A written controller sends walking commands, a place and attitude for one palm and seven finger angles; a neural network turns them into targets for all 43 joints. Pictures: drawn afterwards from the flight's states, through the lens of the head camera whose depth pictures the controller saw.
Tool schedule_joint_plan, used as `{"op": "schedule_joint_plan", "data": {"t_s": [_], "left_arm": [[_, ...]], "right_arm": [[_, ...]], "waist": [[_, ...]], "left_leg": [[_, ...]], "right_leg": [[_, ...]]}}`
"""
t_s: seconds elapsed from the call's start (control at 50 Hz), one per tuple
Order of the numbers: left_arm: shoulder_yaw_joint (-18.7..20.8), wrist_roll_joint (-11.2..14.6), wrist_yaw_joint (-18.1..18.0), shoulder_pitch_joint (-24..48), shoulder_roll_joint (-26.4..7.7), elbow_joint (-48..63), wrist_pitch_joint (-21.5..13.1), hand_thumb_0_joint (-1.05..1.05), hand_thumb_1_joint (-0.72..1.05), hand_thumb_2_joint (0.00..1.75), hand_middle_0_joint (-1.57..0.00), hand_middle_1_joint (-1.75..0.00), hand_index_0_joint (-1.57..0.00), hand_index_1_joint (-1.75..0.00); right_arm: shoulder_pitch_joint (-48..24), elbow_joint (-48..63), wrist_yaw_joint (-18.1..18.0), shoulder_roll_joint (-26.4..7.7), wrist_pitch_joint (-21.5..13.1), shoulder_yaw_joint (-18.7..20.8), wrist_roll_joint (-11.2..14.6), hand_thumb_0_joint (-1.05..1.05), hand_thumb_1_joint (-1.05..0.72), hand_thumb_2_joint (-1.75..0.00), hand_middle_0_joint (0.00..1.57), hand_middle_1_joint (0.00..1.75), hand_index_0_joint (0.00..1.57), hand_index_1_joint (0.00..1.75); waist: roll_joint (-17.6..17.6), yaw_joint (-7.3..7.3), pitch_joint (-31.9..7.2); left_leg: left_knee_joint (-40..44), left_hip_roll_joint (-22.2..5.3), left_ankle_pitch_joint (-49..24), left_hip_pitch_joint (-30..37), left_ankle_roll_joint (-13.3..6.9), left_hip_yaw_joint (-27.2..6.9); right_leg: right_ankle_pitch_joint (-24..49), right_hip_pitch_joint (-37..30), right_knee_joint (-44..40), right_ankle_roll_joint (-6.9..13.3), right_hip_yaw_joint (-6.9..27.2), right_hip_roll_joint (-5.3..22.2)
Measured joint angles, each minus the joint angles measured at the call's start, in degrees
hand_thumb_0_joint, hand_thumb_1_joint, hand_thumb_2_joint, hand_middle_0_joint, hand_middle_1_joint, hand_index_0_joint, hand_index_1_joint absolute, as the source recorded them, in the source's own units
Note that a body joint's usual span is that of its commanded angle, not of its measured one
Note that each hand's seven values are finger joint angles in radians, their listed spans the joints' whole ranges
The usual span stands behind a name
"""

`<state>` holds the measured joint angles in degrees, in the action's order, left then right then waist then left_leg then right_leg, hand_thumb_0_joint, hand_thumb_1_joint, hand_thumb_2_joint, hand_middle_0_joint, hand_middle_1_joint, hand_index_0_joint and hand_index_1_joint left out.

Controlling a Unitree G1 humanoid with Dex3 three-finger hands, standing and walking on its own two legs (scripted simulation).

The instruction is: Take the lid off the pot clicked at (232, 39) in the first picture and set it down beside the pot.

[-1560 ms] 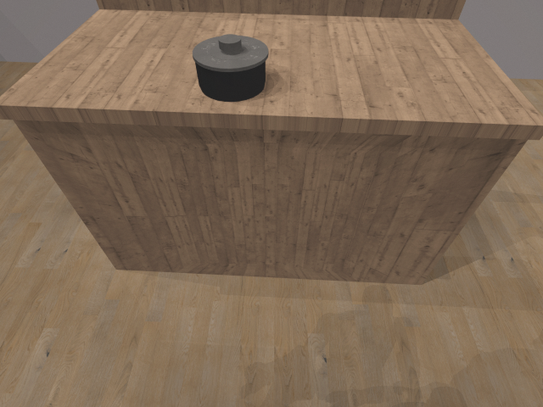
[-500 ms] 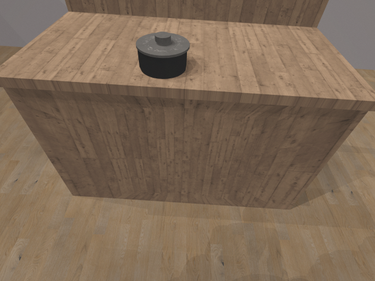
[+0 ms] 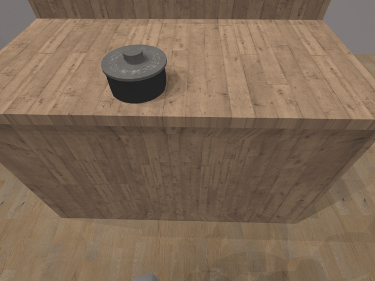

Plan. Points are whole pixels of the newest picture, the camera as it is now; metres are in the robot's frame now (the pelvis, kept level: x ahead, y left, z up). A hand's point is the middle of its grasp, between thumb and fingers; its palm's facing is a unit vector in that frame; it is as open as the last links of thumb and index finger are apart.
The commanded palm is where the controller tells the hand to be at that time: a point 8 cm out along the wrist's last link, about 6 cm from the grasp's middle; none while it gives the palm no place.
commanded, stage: take the last steps up to it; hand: left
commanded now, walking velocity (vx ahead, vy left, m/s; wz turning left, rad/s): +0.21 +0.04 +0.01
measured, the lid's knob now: (132, 53) +0.64 +0.16 +0.16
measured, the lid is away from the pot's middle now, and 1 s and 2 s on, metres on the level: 0.00 0.00 0.00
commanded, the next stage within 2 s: come to a stop and stand still in 0.16 s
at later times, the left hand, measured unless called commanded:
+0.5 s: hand out of the picture +0.16 +0.20 -0.17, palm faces +0.07 -0.97 -0.21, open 7.4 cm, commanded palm none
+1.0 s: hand out of the picture +0.14 +0.25 -0.17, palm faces +0.08 -0.97 -0.21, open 7.4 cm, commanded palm none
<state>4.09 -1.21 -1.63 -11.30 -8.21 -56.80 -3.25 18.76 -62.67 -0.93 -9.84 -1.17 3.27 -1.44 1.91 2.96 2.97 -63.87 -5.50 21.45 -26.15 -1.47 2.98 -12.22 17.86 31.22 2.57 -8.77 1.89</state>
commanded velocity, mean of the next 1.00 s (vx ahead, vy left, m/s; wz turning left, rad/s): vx -0.05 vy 0.02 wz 0.00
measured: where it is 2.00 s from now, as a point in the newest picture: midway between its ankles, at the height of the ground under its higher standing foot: outside the picture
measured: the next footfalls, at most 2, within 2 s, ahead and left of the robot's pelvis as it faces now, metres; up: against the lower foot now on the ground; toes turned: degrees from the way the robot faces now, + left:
left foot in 0.18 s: +0.16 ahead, +0.13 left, +0.00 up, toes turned +6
right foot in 0.50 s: +0.22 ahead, -0.11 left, +0.00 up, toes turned -2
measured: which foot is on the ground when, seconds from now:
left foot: up 0.00-0.16, down 0.18-0.54, up 0.56-0.86, down 0.88-1.00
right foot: down 0.00-0.18, up 0.20-0.48, down 0.50-0.88, up 0.90-1.00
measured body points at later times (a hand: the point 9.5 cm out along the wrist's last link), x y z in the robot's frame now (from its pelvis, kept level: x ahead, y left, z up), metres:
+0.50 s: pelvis +0.14 +0.01 +0.01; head +0.16 +0.01 +0.46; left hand +0.15 +0.25 -0.15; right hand +0.16 -0.21 -0.15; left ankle +0.12 +0.12 -0.73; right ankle +0.19 -0.11 -0.72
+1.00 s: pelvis +0.08 +0.05 +0.01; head +0.09 +0.07 +0.46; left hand +0.13 +0.30 -0.15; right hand +0.14 -0.19 -0.13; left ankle +0.08 +0.15 -0.73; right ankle +0.12 -0.09 -0.69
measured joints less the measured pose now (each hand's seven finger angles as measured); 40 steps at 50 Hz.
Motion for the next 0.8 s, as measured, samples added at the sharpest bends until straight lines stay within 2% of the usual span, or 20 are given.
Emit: {"op": "schedule_joint_plan", "data": {"t_s": [0.08,0.16,0.18,0.24,0.3,0.34,0.4,0.46,0.5,0.54,0.58,0.62,0.68,0.74,0.8], "left_arm": [[-0.16,-0.43,0.65,-3.12,-1.48,-1.25,0.77,-0.01,0.95,0.9,-0.2,-0.3,-0.2,-0.3],[-0.28,-0.31,1.22,-6.4,-2.27,-2.16,1.63,0.0,0.93,0.9,-0.2,-0.3,-0.2,-0.3],[-0.3,-0.3,1.3,-7.35,-2.28,-2.21,1.96,0.0,0.93,0.9,-0.2,-0.3,-0.2,-0.3],[-0.1,-0.42,1.4,-8.11,-2.93,-3.0,3.2,0.0,0.92,0.9,-0.2,-0.3,-0.2,-0.3],[-0.14,-0.63,1.6,-7.41,-2.97,-3.16,3.29,0.01,0.91,0.9,-0.2,-0.3,-0.2,-0.3],[-0.41,-0.37,1.28,-6.61,-2.64,-2.87,3.03,0.01,0.91,0.9,-0.2,-0.3,-0.2,-0.3],[-1.1,0.01,0.45,-5.25,-1.78,-2.31,3.16,0.01,0.91,0.9,-0.2,-0.3,-0.2,-0.3],[-1.76,0.04,-0.01,-4.3,-1.12,-1.94,3.51,0.01,0.91,0.9,-0.2,-0.3,-0.2,-0.3],[-1.79,-0.08,-0.12,-4.23,-1.38,-1.48,3.46,0.01,0.91,0.9,-0.2,-0.3,-0.2,-0.3],[-1.69,-0.34,-0.19,-4.0,-1.27,-1.41,3.23,0.01,0.91,0.9,-0.2,-0.3,-0.2,-0.3],[-1.8,-0.4,-0.18,-3.17,-0.75,-1.39,3.14,0.01,0.91,0.9,-0.2,-0.3,-0.2,-0.3],[-1.79,-0.42,-0.51,-2.21,-0.3,-0.87,3.24,0.0,0.91,0.9,-0.2,-0.3,-0.2,-0.3],[-1.57,-0.49,-1.01,-1.07,0.16,0.31,3.73,0.0,0.91,0.9,-0.2,-0.3,-0.2,-0.3],[-1.32,-0.81,-1.15,-0.56,-0.19,1.57,4.15,0.0,0.9,0.9,-0.2,-0.3,-0.2,-0.3],[-1.05,-1.08,-0.84,-0.37,-1.22,2.36,4.66,0.0,0.9,0.9,-0.2,-0.3,-0.2,-0.3]], "right_arm": [[-4.7,3.93,0.59,-0.18,-0.61,0.26,0.02,0.0,-0.91,-0.9,0.2,0.29,0.2,0.29],[-7.06,5.92,1.0,-0.21,-1.66,-0.13,0.07,0.0,-0.91,-0.9,0.19,0.29,0.2,0.29],[-7.13,6.4,0.98,-0.37,-2.05,-0.28,0.05,0.0,-0.91,-0.9,0.19,0.29,0.2,0.29],[-7.24,7.12,0.64,0.72,-2.47,-0.92,-0.48,0.0,-0.91,-0.9,0.2,0.29,0.2,0.29],[-5.67,6.87,-0.3,1.76,-2.69,-1.42,-0.2,0.0,-0.92,-0.9,0.2,0.29,0.2,0.3],[-4.86,5.83,-1.15,1.56,-2.7,-1.51,0.06,-0.01,-0.94,-0.9,0.2,0.29,0.2,0.3],[-4.27,3.72,-1.52,1.29,-1.78,-2.36,0.22,-0.01,-0.94,-0.9,0.2,0.29,0.2,0.3],[-4.39,2.22,-1.56,1.62,-0.28,-2.41,0.39,0.0,-0.93,-0.9,0.2,0.29,0.2,0.3],[-4.4,1.83,-1.57,2.04,0.66,-2.04,0.5,0.0,-0.93,-0.9,0.2,0.3,0.2,0.3],[-4.98,1.88,-1.37,1.81,1.61,-1.25,0.74,0.0,-0.93,-0.9,0.2,0.3,0.21,0.3],[-6.11,2.3,-1.36,1.04,2.66,-0.28,0.95,0.0,-0.92,-0.9,0.2,0.3,0.2,0.3],[-7.4,2.59,-1.53,0.28,3.61,0.44,1.06,0.0,-0.92,-0.9,0.2,0.29,0.2,0.3],[-8.98,3.17,-1.39,-0.84,4.37,1.05,1.06,0.0,-0.92,-0.9,0.2,0.29,0.2,0.3],[-10.11,4.23,-0.94,-1.34,4.67,1.21,0.89,0.0,-0.91,-0.9,0.2,0.29,0.2,0.3],[-10.5,5.33,-0.43,-1.26,4.06,0.96,0.91,0.0,-0.91,-0.9,0.2,0.29,0.2,0.29]], "waist": [[-1.24,-1.72,-1.79],[-2.08,-3.65,-2.67],[-1.85,-3.86,-2.96],[-3.76,-3.84,-2.49],[-4.41,-3.62,-2.0],[-4.63,-3.68,-1.55],[-4.17,-3.65,-0.63],[-3.6,-3.19,0.43],[-3.86,-3.06,0.96],[-3.08,-2.98,1.4],[-1.62,-2.41,2.13],[-1.04,-2.47,2.93],[-0.76,-3.04,3.58],[-1.59,-3.6,3.33],[-2.93,-4.08,2.51]], "left_leg": [[15.33,-0.41,-3.11,0.04,1.24,1.69],[28.55,1.07,-5.81,5.87,1.86,3.24],[31.46,1.4,-6.86,7.51,1.34,3.03],[30.29,3.1,-7.41,8.33,-0.8,3.74],[34.32,4.52,-7.6,11.02,-0.92,3.71],[38.03,5.4,-8.95,13.2,-0.87,3.64],[41.07,5.82,-9.69,15.59,-0.76,2.96],[40.44,5.78,-8.47,16.61,-0.05,2.39],[37.93,5.93,-6.59,16.32,0.67,2.46],[33.56,5.22,-4.01,14.61,1.41,2.56],[25.31,5.09,2.58,11.23,2.15,1.02],[14.07,6.23,8.38,7.21,2.74,-1.09],[3.43,7.13,9.59,3.34,3.52,-2.59],[4.13,7.02,8.86,3.1,3.83,-2.68],[12.9,6.51,7.33,6.17,3.43,-2.34]], "right_leg": [[-0.17,-3.59,-3.7,-0.37,0.68,-0.28],[-3.21,-6.19,-2.59,-1.64,1.26,-0.01],[-4.78,-6.09,-0.84,-1.94,1.22,-0.05],[-13.88,-1.48,12.68,-1.32,3.55,0.9],[-13.12,5.42,26.1,-1.62,5.11,1.33],[-10.0,7.94,26.93,-2.68,5.98,1.84],[-7.17,7.32,18.96,-3.72,6.44,2.06],[-4.43,3.98,8.94,-3.81,6.34,1.98],[2.25,1.26,2.57,-3.44,6.76,2.02],[0.9,0.84,2.27,-2.66,6.88,1.45],[-2.06,1.48,3.56,-1.86,6.34,0.9],[-2.0,1.64,3.31,-1.5,6.17,0.9],[-0.21,1.48,1.65,-1.35,6.19,0.99],[1.41,1.87,0.24,-1.74,6.69,1.43],[2.86,2.57,-0.63,-2.31,7.36,1.79]]}}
